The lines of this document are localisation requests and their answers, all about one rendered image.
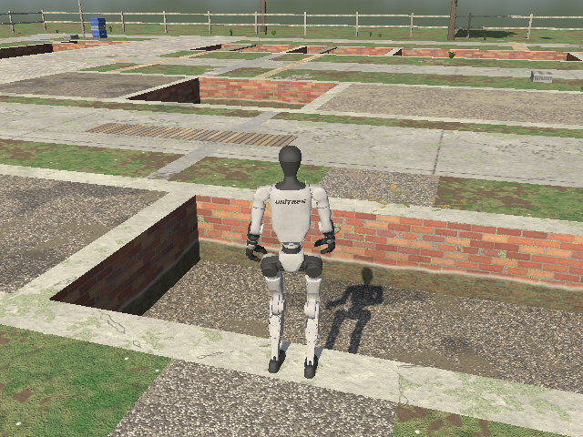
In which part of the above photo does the robot left hand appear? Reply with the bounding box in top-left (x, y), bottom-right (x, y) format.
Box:
top-left (245, 245), bottom-right (267, 262)

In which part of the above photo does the robot left forearm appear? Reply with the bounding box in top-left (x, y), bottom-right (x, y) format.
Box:
top-left (246, 223), bottom-right (260, 249)

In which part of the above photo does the robot right forearm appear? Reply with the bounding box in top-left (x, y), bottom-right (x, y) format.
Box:
top-left (323, 220), bottom-right (335, 244)

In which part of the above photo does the left robot shin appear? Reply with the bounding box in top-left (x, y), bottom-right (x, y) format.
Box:
top-left (269, 298), bottom-right (284, 361)

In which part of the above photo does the robot right hand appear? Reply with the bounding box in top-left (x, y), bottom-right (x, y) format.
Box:
top-left (314, 239), bottom-right (335, 254)

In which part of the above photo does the robot right upper arm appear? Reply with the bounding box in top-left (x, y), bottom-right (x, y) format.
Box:
top-left (310, 184), bottom-right (332, 233)

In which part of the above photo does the robot left upper arm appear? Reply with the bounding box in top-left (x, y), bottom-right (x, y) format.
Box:
top-left (250, 185), bottom-right (271, 235)

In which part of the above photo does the humanoid robot head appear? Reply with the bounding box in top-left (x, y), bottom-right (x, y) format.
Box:
top-left (275, 146), bottom-right (306, 190)

